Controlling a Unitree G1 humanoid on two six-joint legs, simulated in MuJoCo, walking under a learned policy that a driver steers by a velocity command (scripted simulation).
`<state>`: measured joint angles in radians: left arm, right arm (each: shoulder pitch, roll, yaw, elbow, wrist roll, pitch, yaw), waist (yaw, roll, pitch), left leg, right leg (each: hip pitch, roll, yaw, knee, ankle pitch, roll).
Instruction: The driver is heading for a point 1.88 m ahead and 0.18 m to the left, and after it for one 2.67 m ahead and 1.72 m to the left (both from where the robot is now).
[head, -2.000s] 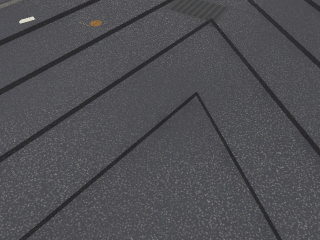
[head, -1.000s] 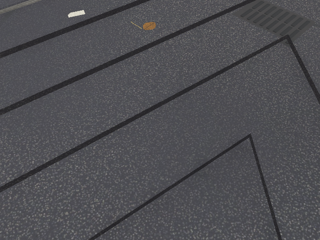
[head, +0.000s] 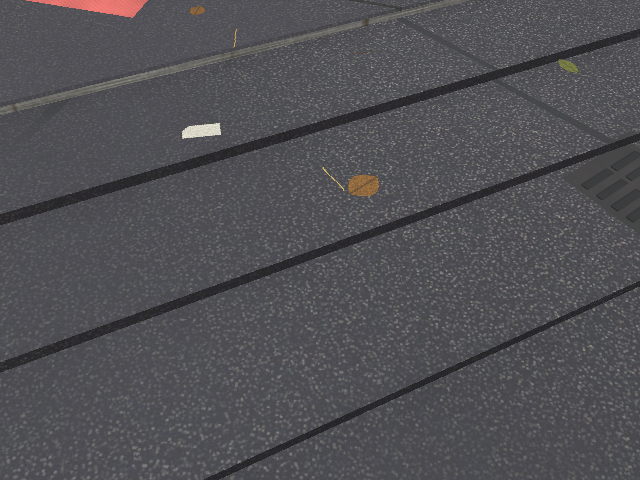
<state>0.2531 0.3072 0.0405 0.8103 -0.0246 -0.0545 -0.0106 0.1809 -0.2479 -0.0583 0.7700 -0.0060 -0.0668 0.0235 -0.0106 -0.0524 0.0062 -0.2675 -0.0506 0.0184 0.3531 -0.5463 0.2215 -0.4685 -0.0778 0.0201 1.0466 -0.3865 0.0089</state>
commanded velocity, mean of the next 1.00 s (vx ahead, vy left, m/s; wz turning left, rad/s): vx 0.50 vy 0.00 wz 0.15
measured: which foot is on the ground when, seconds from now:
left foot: down 0.00-0.22, up 0.24-0.68, down 0.70-1.00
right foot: up 0.00-0.18, down 0.20-0.68, up 0.70-1.00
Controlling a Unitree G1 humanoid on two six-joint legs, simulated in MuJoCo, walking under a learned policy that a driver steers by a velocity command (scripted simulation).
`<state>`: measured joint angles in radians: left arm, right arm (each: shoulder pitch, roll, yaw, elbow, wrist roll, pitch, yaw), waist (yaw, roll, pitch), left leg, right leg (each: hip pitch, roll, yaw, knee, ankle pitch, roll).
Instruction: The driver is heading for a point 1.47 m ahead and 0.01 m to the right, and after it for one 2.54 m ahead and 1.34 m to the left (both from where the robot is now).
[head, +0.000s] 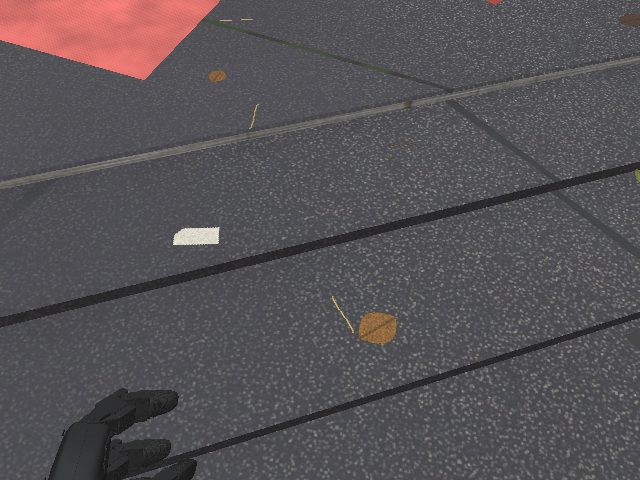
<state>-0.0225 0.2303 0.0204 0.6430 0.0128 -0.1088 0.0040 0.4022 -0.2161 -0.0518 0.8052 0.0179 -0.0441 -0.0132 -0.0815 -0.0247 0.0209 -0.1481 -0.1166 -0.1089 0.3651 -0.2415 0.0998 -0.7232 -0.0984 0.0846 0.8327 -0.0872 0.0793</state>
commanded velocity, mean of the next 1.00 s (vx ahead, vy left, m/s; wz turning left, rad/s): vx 0.50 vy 0.00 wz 0.03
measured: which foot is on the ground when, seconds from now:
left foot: down 0.00-0.12, up 0.14-0.48, down 0.50-0.98, up 1.00-1.00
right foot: up 0.00-0.08, down 0.10-0.48, up 0.50-0.96, down 0.98-1.00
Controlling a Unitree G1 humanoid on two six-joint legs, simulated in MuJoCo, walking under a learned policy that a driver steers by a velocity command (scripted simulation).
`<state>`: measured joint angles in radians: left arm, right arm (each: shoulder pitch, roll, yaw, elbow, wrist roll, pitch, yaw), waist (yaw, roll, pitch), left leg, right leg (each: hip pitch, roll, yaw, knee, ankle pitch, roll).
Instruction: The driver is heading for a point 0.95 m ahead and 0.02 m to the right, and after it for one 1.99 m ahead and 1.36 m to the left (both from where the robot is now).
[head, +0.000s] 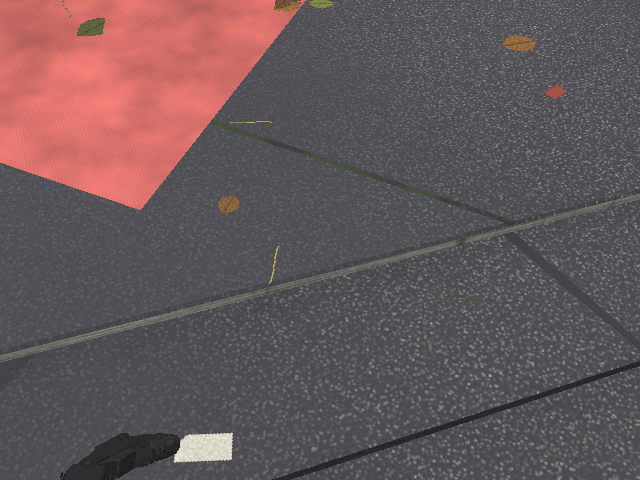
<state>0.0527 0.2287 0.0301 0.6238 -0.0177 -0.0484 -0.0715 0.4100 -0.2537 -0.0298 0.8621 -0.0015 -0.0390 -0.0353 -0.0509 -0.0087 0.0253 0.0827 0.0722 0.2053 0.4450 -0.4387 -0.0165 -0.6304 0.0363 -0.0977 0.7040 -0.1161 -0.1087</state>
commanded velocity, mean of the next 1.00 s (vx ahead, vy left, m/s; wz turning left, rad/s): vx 0.50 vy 0.00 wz -0.20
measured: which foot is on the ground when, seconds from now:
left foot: up 0.00-0.42, down 0.44-0.88, up 0.90-1.00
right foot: down 0.00-0.52, up 0.54-0.86, down 0.88-1.00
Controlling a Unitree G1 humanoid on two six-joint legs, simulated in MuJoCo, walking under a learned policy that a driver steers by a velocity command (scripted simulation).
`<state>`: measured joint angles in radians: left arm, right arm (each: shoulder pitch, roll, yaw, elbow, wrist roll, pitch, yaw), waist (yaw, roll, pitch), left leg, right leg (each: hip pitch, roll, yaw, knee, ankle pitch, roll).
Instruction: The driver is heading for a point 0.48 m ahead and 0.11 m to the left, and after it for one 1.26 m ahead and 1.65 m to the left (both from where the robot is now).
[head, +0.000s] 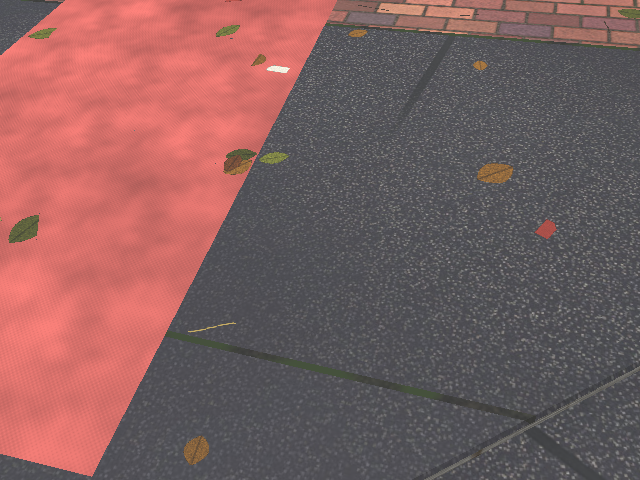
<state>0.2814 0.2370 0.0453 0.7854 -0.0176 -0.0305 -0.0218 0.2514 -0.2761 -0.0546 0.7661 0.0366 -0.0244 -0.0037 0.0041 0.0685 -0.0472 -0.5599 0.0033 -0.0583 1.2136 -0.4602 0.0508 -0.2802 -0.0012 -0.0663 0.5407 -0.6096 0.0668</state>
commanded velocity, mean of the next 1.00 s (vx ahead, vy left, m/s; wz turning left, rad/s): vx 0.38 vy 0.00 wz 0.50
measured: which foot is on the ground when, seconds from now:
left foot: up 0.00-0.34, down 0.36-0.76, up 0.78-1.00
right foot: down 0.00-0.36, up 0.38-0.74, down 0.76-1.00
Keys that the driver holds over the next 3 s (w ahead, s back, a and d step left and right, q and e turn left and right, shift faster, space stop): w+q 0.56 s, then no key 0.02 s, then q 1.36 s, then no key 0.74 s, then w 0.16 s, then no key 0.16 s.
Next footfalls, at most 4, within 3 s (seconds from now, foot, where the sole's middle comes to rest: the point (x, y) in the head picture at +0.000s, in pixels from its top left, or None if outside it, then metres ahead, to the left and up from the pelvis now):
0.36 left None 0.22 0.13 -0.75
0.76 right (326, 436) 0.62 0.08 -0.71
1.14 left None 0.44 0.26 -0.71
1.56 right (312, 450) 0.59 0.10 -0.71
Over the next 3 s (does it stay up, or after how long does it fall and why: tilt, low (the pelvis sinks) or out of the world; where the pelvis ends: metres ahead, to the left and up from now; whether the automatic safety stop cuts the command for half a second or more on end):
stays up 0.48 0.24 0.06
